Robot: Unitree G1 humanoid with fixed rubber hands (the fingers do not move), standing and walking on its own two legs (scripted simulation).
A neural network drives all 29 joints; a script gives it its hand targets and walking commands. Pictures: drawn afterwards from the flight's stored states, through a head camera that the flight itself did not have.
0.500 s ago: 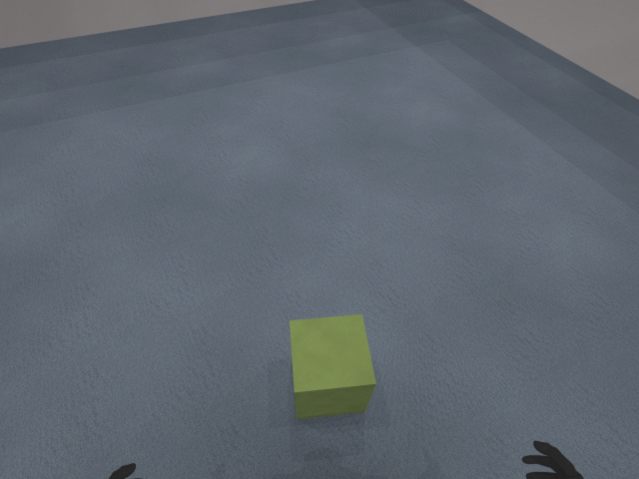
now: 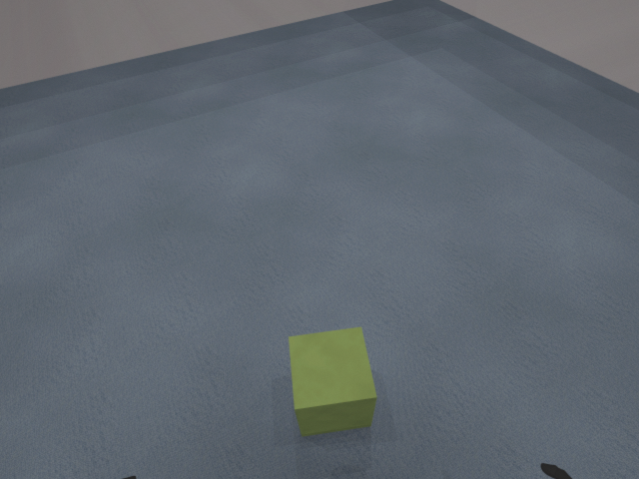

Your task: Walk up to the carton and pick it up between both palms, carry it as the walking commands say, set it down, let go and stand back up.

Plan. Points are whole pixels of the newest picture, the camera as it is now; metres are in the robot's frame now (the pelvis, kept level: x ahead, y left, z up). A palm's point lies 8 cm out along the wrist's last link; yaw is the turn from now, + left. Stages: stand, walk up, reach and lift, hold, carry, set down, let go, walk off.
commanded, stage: walk up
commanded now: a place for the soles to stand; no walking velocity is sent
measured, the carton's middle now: (331, 382) +0.47 +0.00 -0.65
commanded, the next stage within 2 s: none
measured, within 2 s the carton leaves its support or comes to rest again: neither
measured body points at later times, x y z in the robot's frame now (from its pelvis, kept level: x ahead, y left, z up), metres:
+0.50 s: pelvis +0.03 +0.00 +0.00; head +0.05 +0.00 +0.45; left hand +0.13 +0.29 -0.13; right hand +0.12 -0.31 -0.12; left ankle +0.04 +0.14 -0.74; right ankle +0.01 -0.12 -0.74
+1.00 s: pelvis +0.05 -0.02 +0.00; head +0.06 -0.02 +0.45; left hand +0.15 +0.29 -0.12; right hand +0.14 -0.32 -0.13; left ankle +0.04 +0.14 -0.74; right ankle +0.01 -0.12 -0.74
